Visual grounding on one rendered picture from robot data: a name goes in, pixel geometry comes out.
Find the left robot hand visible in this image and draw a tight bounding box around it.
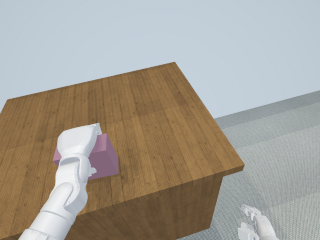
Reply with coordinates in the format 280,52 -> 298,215
57,123 -> 102,177

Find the sponge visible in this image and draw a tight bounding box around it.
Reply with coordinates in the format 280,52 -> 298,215
53,133 -> 119,180

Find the left robot forearm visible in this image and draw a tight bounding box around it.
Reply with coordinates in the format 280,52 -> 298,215
18,153 -> 90,240

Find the right robot hand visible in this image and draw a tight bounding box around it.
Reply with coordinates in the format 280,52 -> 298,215
237,204 -> 277,240

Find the table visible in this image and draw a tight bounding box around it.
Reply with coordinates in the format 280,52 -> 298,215
0,62 -> 245,240

